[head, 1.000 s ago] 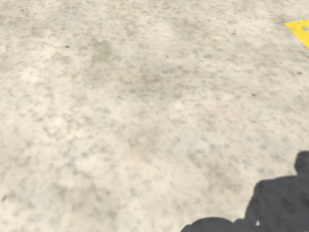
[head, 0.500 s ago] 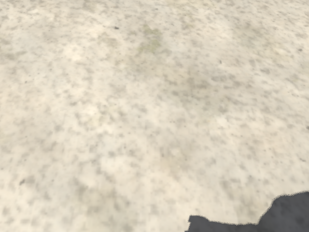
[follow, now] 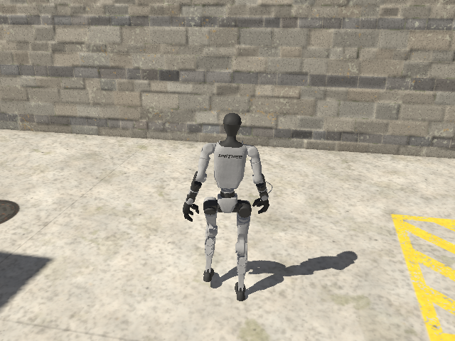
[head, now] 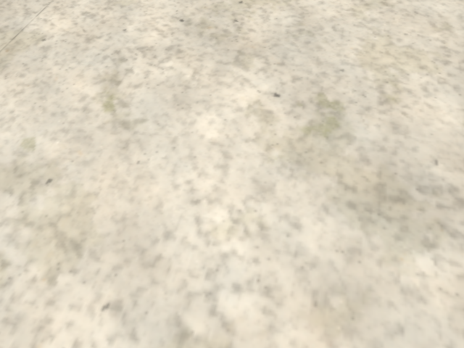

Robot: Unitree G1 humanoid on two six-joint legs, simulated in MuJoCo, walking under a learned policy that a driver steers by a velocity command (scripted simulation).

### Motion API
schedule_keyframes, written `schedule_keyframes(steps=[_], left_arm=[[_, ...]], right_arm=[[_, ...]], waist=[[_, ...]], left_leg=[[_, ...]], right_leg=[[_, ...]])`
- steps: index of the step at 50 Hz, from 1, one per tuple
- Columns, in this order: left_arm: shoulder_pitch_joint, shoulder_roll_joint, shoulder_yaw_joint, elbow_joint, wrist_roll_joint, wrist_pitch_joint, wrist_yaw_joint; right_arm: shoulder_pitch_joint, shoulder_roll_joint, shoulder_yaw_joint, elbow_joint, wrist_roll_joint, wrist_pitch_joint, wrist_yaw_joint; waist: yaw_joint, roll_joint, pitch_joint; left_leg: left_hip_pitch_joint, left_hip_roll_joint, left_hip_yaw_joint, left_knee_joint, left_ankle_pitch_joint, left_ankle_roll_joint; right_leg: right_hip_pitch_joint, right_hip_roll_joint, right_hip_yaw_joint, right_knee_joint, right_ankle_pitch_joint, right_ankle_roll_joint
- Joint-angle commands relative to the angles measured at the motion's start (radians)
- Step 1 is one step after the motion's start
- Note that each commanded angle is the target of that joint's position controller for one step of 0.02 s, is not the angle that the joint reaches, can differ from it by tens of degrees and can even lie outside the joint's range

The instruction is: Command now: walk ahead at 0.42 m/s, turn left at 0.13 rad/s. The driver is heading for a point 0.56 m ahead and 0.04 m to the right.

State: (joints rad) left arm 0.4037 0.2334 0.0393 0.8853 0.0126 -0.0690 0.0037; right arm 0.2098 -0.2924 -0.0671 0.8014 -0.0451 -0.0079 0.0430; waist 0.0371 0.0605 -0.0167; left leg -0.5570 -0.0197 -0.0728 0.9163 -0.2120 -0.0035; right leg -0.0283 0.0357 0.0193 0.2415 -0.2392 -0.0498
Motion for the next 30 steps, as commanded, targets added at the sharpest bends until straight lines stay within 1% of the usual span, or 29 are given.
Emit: schedule_keyframes(steps=[1, 3, 4, 6, 7, 8, 9, 10, 11, 12, 13, 14, 15, 16, 17, 18, 20, 22, 24, 26, 28, 30], left_arm=[[0.045, 0.126, 0.029, -0.015, -0.003, -0.016, -0.003], [0.082, 0.135, 0.031, 0.007, 0.001, -0.017, -0.002], [0.096, 0.143, 0.032, 0.017, 0.003, -0.016, -0.002], [0.107, 0.156, 0.035, 0.031, 0.006, -0.015, -0.001], [0.102, 0.161, 0.036, 0.036, 0.006, -0.014, 0.000], [0.087, 0.167, 0.036, 0.039, 0.005, -0.013, 0.001], [0.077, 0.173, 0.036, 0.043, 0.001, -0.012, 0.002], [0.065, 0.168, 0.033, 0.047, -0.007, -0.009, 0.002], [0.048, 0.145, 0.023, 0.025, -0.013, -0.010, 0.001], [0.103, 0.025, -0.005, -0.018, -0.030, -0.010, -0.005], [0.085, 0.141, 0.028, -0.001, -0.003, -0.003, 0.002], [0.029, 0.142, 0.034, -0.015, 0.004, -0.002, -0.003], [-0.010, 0.112, 0.024, -0.018, 0.005, -0.007, -0.012], [-0.018, 0.094, 0.024, -0.013, 0.006, -0.002, -0.017], [-0.003, 0.089, 0.023, -0.006, 0.020, 0.009, -0.022], [0.011, 0.076, 0.021, 0.006, 0.025, 0.019, -0.029], [-0.017, 0.071, 0.023, -0.003, 0.027, 0.030, -0.039], [-0.103, 0.068, 0.023, -0.029, 0.028, 0.035, -0.043], [-0.199, 0.064, 0.020, -0.061, 0.026, 0.036, -0.045], [-0.273, 0.049, 0.012, -0.085, 0.019, 0.033, -0.047], [-0.336, 0.037, 0.002, -0.102, 0.012, 0.030, -0.050], [-0.389, 0.040, -0.002, -0.120, 0.009, 0.029, -0.050]], right_arm=[[-0.183, -0.023, 0.009, -0.107, 0.001, -0.017, 0.008], [-0.247, -0.005, 0.022, -0.127, 0.007, -0.020, 0.013], [-0.267, -0.002, 0.025, -0.133, 0.010, -0.022, 0.013], [-0.277, -0.010, 0.027, -0.138, 0.014, -0.025, 0.009], [-0.262, -0.017, 0.026, -0.136, 0.016, -0.026, 0.004], [-0.220, -0.027, 0.021, -0.124, 0.016, -0.029, -0.004], [-0.137, -0.041, 0.013, -0.095, 0.015, -0.033, -0.014], [0.008, -0.062, 0.002, -0.044, 0.008, -0.042, -0.026], [0.175, -0.120, -0.017, -0.006, -0.011, -0.053, -0.040], [0.270, -0.220, -0.038, 0.007, -0.025, -0.054, -0.049], [0.244, -0.199, -0.037, 0.015, 0.017, -0.043, -0.043], [0.133, -0.146, -0.022, 0.006, 0.028, -0.039, -0.038], [0.068, -0.085, -0.006, -0.002, 0.027, -0.046, -0.033], [0.036, -0.055, 0.003, 0.000, 0.025, -0.054, -0.033], [0.033, -0.038, 0.009, 0.013, 0.028, -0.061, -0.036], [0.041, -0.033, 0.012, 0.024, 0.028, -0.070, -0.037], [0.084, -0.047, 0.008, 0.051, 0.035, -0.085, -0.036], [0.121, -0.055, 0.006, 0.075, 0.039, -0.089, -0.036], [0.158, -0.044, 0.010, 0.096, 0.039, -0.088, -0.036], [0.177, -0.045, 0.012, 0.111, 0.037, -0.089, -0.036], [0.205, -0.051, 0.013, 0.128, 0.033, -0.094, -0.038], [0.237, -0.053, 0.014, 0.148, 0.028, -0.095, -0.045]], waist=[[0.033, -0.185, 0.100], [0.051, -0.189, 0.105], [0.055, -0.191, 0.107], [0.048, -0.197, 0.109], [0.032, -0.198, 0.105], [0.002, -0.197, 0.089], [-0.042, -0.185, 0.049], [-0.111, -0.144, -0.030], [-0.181, -0.087, -0.138], [-0.164, 0.156, -0.263], [-0.157, 0.097, -0.241], [-0.102, 0.043, -0.079], [-0.082, 0.007, 0.004], [-0.052, 0.011, 0.045], [-0.028, 0.030, 0.060], [-0.016, 0.027, 0.056], [-0.007, 0.011, 0.059], [-0.016, 0.004, 0.087], [-0.033, -0.001, 0.110], [-0.045, -0.002, 0.114], [-0.063, -0.002, 0.116], [-0.078, -0.008, 0.128]], left_leg=[[-0.178, 0.040, 0.093, -0.100, 0.042, -0.021], [-0.123, 0.039, 0.128, -0.197, 0.049, -0.014], [-0.092, 0.033, 0.141, -0.239, 0.043, -0.004], [-0.022, 0.020, 0.159, -0.301, 0.026, 0.027], [0.031, 0.010, 0.165, -0.326, 0.017, 0.046], [0.116, -0.010, 0.169, -0.355, 0.005, 0.067], [0.234, -0.036, 0.173, -0.399, 0.010, 0.089], [0.432, -0.047, 0.169, -0.461, 0.057, 0.116], [0.687, 0.100, 0.014, -0.483, -0.034, 0.160], [0.929, 0.406, -0.440, -0.562, -0.198, 0.248], [0.829, 0.437, -0.622, -0.657, -0.206, 0.284], [0.697, 0.388, -0.458, -0.665, -0.209, 0.266], [0.571, 0.333, -0.342, -0.703, -0.126, 0.248], [0.495, 0.276, -0.250, -0.732, -0.059, 0.216], [0.442, 0.241, -0.189, -0.751, 0.016, 0.200], [0.424, 0.223, -0.147, -0.764, 0.080, 0.199], [0.428, 0.214, -0.105, -0.785, 0.179, 0.213], [0.441, 0.208, -0.074, -0.814, 0.197, 0.221], [0.462, 0.194, -0.043, -0.823, 0.247, 0.219], [0.473, 0.178, 0.007, -0.817, 0.314, 0.206], [0.490, 0.182, 0.053, -0.819, 0.375, 0.191], [0.537, 0.204, 0.084, -0.823, 0.413, 0.182]], right_leg=[[0.072, -0.211, 0.164, -0.098, 0.245, -0.128], [0.061, -0.213, 0.138, -0.079, 0.337, -0.126], [0.059, -0.219, 0.131, -0.067, 0.372, -0.125], [0.056, -0.239, 0.128, -0.041, 0.446, -0.123], [0.049, -0.252, 0.126, -0.022, 0.504, -0.118], [0.038, -0.258, 0.115, 0.022, 0.622, -0.107], [0.034, -0.249, 0.094, 0.113, 0.766, -0.092], [-0.011, -0.211, 0.044, 0.281, 0.811, -0.070], [-0.186, -0.173, 0.012, 0.512, 0.585, -0.050], [-0.499, -0.025, -0.069, 0.861, -0.068, -0.006], [-0.577, -0.003, 0.026, 0.987, -0.247, -0.024], [-0.615, -0.066, 0.043, 1.005, -0.170, -0.036], [-0.599, -0.098, 0.037, 0.959, -0.103, -0.036], [-0.562, -0.122, 0.025, 0.908, -0.070, -0.031], [-0.525, -0.136, 0.018, 0.873, -0.055, -0.019], [-0.501, -0.136, 0.008, 0.861, -0.040, -0.010], [-0.528, -0.140, -0.012, 0.835, -0.009, 0.006], [-0.602, -0.155, -0.026, 0.783, 0.055, 0.024], [-0.656, -0.160, -0.039, 0.698, 0.124, 0.039], [-0.643, -0.145, -0.057, 0.586, 0.192, 0.042], [-0.606, -0.124, -0.074, 0.491, 0.247, 0.028], [-0.591, -0.102, -0.084, 0.428, 0.264, 0.005]])
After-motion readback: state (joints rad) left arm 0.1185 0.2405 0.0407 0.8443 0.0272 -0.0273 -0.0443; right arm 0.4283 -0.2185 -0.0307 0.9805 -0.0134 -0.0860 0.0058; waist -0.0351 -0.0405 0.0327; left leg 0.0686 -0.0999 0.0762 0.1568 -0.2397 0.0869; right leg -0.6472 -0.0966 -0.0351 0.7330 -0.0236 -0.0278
